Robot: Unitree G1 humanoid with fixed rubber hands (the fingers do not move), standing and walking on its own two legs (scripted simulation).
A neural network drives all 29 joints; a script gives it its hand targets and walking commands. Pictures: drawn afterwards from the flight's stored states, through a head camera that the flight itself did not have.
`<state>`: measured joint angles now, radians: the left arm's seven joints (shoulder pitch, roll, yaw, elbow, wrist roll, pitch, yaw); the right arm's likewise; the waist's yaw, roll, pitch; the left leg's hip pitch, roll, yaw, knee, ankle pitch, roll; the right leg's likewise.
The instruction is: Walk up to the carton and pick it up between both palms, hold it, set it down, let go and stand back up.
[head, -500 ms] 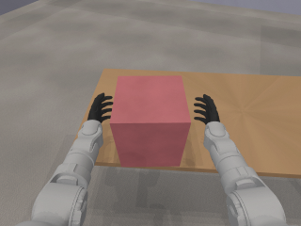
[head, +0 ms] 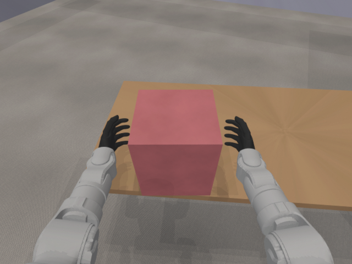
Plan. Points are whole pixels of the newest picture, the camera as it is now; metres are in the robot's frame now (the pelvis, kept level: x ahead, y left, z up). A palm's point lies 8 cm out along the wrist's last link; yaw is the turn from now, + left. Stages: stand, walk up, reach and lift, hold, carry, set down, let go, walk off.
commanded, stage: set down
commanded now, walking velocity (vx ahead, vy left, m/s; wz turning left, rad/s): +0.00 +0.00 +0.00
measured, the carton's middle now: (175, 144) +0.45 +0.04 -0.01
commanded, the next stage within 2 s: let go in 0.18 s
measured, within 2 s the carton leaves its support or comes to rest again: neither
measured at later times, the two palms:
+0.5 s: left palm (99, 149) +0.35 +0.22 +0.07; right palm (248, 151) +0.37 -0.14 +0.07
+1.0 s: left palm (91, 152) +0.35 +0.24 +0.07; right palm (248, 149) +0.37 -0.13 +0.07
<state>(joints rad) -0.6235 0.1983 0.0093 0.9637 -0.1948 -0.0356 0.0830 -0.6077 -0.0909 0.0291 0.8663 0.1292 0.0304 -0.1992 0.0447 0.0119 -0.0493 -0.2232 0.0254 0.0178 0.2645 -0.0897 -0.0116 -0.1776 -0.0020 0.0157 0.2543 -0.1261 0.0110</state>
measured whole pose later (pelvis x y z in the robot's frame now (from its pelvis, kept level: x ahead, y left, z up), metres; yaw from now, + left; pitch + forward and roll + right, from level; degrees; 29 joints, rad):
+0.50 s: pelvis -0.01 +0.00 +0.00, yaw +0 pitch +2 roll +0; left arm -0.64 0.25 0.01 0.99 -0.23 -0.01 0.07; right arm -0.62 -0.11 0.05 0.87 0.15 0.07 -0.22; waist 0.04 0.02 -0.05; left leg -0.25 0.03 0.01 0.32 -0.10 -0.01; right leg -0.21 0.00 0.01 0.32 -0.15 0.01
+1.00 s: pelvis -0.01 +0.00 +0.00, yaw +0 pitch +2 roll +0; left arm -0.59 0.28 0.01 0.97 -0.23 -0.04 0.03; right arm -0.60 -0.12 0.06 0.85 0.15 0.05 -0.21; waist 0.05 0.01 -0.07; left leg -0.27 0.02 0.01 0.34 -0.11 -0.01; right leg -0.23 0.00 0.01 0.34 -0.16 0.01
